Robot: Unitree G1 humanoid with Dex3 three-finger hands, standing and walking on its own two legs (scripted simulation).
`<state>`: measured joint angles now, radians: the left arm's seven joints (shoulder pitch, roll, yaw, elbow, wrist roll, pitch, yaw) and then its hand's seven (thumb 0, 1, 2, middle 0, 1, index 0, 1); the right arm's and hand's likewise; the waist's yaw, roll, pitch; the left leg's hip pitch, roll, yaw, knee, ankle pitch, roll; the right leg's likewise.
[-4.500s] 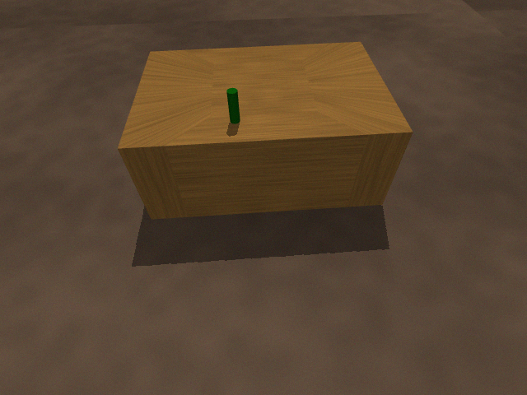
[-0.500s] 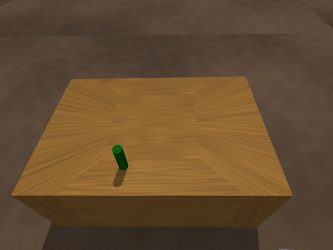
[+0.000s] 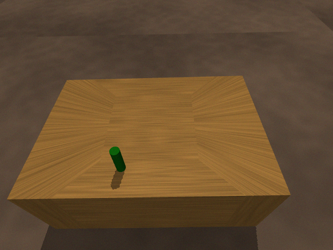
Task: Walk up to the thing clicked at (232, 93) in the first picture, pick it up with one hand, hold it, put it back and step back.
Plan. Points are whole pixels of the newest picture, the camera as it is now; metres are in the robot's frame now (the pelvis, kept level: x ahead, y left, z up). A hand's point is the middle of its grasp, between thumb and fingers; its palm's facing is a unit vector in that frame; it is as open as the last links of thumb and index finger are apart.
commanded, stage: stand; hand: left
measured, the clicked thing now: (118, 159) +0.51 +0.23 -0.26
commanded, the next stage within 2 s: none
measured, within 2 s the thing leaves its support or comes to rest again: neither
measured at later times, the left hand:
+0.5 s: hand out of the picture +0.08 +0.25 -0.15, palm faces -0.01 -0.94 -0.35, open 7.4 cm
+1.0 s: hand out of the picture +0.09 +0.24 -0.15, palm faces -0.01 -0.94 -0.35, open 7.4 cm
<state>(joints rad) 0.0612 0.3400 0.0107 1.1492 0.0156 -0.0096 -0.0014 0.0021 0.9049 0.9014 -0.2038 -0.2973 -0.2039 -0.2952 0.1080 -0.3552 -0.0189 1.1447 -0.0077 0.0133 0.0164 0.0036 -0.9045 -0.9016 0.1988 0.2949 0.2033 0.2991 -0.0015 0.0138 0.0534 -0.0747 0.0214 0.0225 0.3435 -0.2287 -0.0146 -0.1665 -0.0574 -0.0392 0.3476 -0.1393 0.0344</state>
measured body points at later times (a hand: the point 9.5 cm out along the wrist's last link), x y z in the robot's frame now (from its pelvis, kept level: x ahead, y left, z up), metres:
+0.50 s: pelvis +0.01 -0.01 +0.00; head +0.02 -0.01 +0.45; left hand +0.08 +0.29 -0.13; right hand +0.09 -0.31 -0.13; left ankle -0.02 +0.13 -0.75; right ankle +0.03 -0.14 -0.75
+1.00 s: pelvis +0.01 -0.02 +0.00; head +0.02 -0.02 +0.45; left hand +0.09 +0.29 -0.13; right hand +0.08 -0.32 -0.14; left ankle -0.02 +0.13 -0.75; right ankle +0.03 -0.14 -0.75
